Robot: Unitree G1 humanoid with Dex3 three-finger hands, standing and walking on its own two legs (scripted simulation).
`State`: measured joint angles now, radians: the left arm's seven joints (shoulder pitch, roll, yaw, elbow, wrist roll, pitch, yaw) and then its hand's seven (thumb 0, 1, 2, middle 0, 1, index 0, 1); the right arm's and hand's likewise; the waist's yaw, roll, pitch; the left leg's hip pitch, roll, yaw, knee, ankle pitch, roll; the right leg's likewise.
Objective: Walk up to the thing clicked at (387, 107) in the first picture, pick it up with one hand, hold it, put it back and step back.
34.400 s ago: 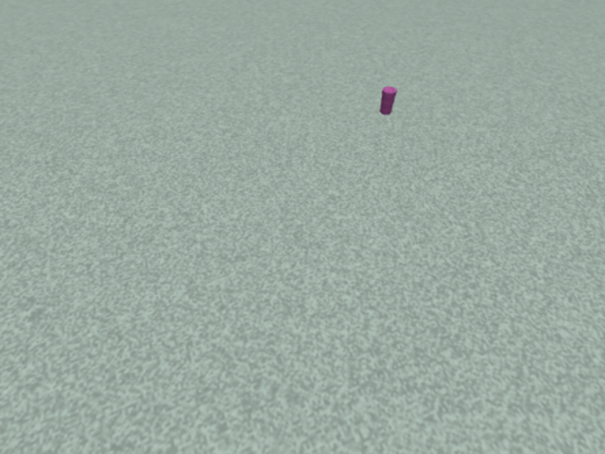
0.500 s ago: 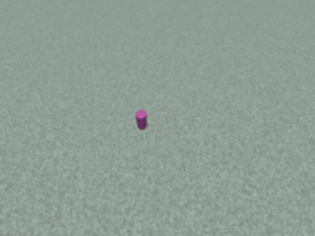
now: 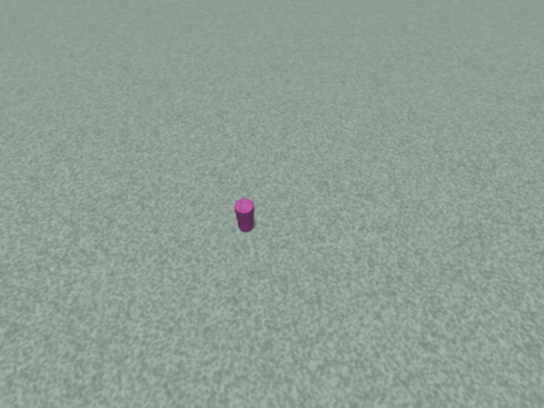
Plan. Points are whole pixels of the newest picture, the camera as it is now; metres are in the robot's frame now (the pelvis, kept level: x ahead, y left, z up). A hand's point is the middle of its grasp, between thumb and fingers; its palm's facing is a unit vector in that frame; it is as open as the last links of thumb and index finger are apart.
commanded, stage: step back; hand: left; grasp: from the side
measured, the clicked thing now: (245, 216) +0.99 +0.19 -0.69
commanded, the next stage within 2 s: stand in 0.34 s
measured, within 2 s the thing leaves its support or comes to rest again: neither
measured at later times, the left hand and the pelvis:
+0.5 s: hand out of the picture +0.13 +0.26 -0.13, palm faces -0.03 -0.94 -0.35, open 7.4 cm; pelvis +0.03 +0.01 +0.02, yaw -2 degrees
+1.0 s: hand out of the picture +0.09 +0.25 -0.14, palm faces -0.06 -0.94 -0.34, open 7.4 cm; pelvis +0.01 +0.00 +0.02, yaw -2 degrees
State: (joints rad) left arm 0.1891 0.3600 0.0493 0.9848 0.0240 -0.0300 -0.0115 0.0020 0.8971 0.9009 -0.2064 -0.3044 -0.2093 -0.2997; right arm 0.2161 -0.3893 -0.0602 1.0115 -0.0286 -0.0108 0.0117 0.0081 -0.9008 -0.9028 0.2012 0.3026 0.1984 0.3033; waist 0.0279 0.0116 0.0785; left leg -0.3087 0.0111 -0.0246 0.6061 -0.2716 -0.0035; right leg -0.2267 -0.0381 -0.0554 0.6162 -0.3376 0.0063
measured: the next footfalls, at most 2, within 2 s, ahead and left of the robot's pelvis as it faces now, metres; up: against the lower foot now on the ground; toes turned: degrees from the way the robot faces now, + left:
none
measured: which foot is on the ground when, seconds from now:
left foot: down 0.00-1.00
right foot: down 0.00-1.00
